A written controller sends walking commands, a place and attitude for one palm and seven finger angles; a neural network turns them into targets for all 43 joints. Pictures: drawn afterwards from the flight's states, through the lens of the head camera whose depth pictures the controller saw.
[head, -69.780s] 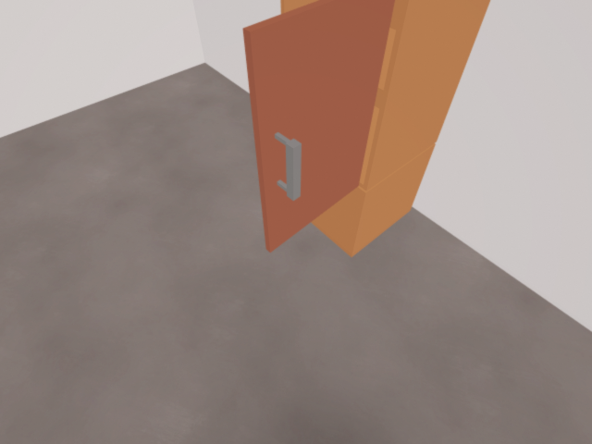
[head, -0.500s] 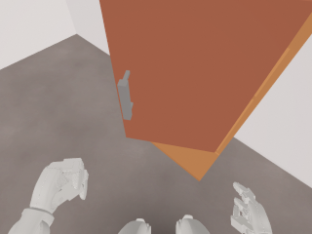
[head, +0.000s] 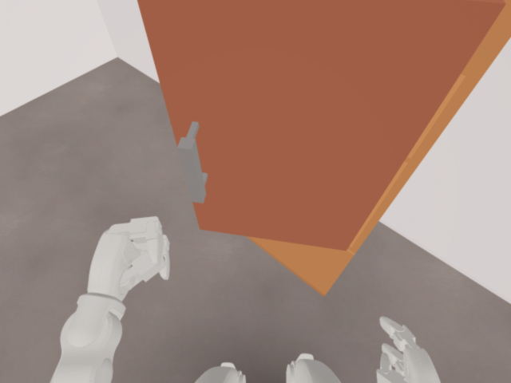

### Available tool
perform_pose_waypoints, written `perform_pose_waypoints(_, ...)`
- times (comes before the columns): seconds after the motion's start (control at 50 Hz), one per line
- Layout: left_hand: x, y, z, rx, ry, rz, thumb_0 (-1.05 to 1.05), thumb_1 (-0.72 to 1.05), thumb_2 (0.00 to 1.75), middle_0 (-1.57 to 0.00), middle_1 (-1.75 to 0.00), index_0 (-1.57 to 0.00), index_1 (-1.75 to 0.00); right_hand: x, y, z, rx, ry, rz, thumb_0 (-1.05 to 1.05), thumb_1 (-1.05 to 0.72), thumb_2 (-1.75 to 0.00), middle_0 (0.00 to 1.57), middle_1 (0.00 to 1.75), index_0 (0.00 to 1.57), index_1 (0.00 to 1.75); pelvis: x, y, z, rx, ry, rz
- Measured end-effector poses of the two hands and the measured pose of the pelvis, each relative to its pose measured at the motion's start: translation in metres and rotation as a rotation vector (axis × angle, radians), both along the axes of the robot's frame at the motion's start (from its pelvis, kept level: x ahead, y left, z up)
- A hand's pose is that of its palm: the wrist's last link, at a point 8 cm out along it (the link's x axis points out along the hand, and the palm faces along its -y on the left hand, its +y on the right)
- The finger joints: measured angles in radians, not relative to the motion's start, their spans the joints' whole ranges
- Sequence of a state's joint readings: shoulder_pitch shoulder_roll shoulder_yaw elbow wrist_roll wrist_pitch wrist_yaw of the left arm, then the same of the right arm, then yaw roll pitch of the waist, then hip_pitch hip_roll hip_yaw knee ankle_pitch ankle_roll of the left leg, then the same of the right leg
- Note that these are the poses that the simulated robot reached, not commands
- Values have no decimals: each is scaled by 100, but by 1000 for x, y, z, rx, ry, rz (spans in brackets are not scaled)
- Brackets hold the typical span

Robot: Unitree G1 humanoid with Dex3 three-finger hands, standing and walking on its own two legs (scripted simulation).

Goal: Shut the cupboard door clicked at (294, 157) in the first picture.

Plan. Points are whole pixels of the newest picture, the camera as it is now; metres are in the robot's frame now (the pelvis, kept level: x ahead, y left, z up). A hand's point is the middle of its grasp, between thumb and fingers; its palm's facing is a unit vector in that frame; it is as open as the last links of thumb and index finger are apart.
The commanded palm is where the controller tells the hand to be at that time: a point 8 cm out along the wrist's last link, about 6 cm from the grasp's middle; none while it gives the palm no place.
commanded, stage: bring the fist close to the handle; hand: left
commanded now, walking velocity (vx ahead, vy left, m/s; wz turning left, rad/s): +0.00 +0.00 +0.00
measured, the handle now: (196, 164) +0.46 +0.13 +0.05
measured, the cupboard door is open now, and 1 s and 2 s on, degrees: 31 31 16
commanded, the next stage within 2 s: push the door shut along its arc in 0.88 s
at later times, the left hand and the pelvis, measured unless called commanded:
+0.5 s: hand (208, 228) +0.34 +0.09 +0.05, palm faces -0.15 -0.99 -0.01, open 3.1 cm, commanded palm +0.33 +0.16 +0.05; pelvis +0.00 -0.02 +0.00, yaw +0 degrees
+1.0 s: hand (203, 224) +0.34 +0.10 +0.05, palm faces -0.11 -0.99 -0.03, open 3.1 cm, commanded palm +0.32 +0.16 +0.05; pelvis -0.01 -0.02 +0.01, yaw +0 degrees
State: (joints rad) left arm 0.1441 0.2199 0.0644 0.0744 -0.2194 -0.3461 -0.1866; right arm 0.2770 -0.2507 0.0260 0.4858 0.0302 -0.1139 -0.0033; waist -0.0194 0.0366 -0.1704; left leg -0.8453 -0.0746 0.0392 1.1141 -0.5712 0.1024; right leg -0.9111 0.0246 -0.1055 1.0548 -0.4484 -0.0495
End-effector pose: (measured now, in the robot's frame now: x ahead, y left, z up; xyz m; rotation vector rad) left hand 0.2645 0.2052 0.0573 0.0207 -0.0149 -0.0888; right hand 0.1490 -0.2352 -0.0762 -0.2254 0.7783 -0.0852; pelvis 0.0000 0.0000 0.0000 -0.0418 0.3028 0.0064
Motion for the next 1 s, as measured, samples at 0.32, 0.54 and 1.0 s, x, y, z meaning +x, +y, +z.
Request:
perform_pose_waypoints(0.32, 44, -31, -5, 5, -17, -8, 2, 90, 90, -130, -150, -130, -150, 3, -14, -9, 8, 50, -5, 1, -91, -89, 20, 30, 20, 30, -1, -13, -1, 15, 5, -1)
perform_pose_waypoints(0.54, 67, -58, -7, -14, 11, -50, 2, 90, 90, -130, -150, -130, -150, -17, -23, -13, 14, 118, -35, 1, -91, -89, 20, 30, 20, 30, -2, -19, 3, 26, 2, -7)
perform_pose_waypoints(1.0, 63, -49, -9, 7, -2, -22, 2, 90, 90, -130, -150, -130, -150, -32, -35, -14, 13, 155, -64, 1, -91, -89, 20, 30, 20, 30, -10, -24, 5, 36, -8, -15)
